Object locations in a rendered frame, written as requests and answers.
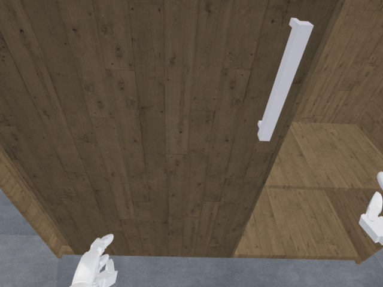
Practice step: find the robot left hand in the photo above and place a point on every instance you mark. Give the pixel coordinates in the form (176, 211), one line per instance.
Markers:
(88, 270)

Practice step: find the wardrobe door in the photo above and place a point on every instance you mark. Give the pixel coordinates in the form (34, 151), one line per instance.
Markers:
(24, 186)
(139, 118)

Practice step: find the handle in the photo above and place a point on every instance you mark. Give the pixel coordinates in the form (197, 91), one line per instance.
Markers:
(295, 47)

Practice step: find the robot right hand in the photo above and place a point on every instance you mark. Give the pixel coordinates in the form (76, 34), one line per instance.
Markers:
(370, 222)

